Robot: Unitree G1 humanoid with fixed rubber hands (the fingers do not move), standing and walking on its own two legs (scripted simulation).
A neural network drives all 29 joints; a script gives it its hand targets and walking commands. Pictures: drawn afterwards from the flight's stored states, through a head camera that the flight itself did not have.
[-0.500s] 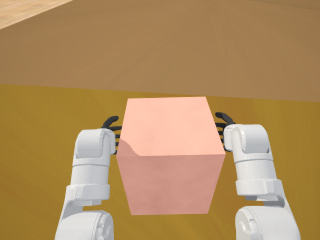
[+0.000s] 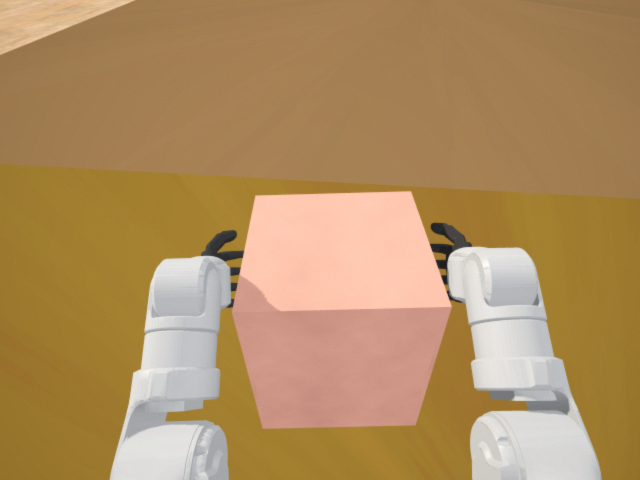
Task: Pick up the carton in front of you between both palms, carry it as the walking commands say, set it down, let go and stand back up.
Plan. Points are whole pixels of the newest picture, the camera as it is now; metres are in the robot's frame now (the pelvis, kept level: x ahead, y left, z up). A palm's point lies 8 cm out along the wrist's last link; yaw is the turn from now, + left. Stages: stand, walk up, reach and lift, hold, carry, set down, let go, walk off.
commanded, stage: carry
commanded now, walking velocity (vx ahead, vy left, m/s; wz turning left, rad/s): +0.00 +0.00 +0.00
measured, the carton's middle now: (336, 311) +0.34 +0.00 +0.05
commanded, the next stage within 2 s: none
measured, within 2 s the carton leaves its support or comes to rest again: neither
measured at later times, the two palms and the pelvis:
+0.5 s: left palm (210, 288) +0.32 +0.15 +0.13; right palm (462, 279) +0.32 -0.15 +0.13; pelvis -0.01 +0.00 +0.00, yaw +0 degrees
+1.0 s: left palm (209, 292) +0.32 +0.15 +0.13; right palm (463, 283) +0.32 -0.15 +0.13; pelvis -0.02 +0.00 +0.00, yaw +0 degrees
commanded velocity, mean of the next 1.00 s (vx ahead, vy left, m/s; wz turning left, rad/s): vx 0.00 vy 0.00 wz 0.00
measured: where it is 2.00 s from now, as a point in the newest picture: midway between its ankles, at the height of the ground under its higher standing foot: outside the picture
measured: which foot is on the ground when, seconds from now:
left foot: down 0.00-1.00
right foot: down 0.00-1.00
